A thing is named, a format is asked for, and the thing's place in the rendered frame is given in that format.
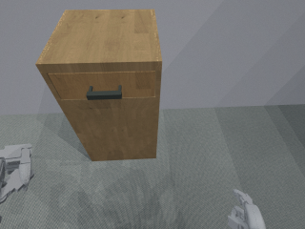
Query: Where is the drawer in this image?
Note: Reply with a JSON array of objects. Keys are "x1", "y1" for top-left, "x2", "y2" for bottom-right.
[{"x1": 48, "y1": 71, "x2": 155, "y2": 100}]

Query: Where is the cabinet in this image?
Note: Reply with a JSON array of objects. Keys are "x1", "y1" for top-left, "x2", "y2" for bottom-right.
[{"x1": 35, "y1": 9, "x2": 163, "y2": 161}]

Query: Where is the handle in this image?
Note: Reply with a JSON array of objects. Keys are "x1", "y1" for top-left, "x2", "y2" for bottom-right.
[{"x1": 86, "y1": 85, "x2": 122, "y2": 100}]

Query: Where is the right robot hand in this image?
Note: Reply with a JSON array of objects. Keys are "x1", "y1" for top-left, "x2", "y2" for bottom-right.
[{"x1": 228, "y1": 189, "x2": 266, "y2": 229}]

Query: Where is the left robot hand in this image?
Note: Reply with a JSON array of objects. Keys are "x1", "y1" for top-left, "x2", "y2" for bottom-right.
[{"x1": 0, "y1": 143, "x2": 35, "y2": 204}]

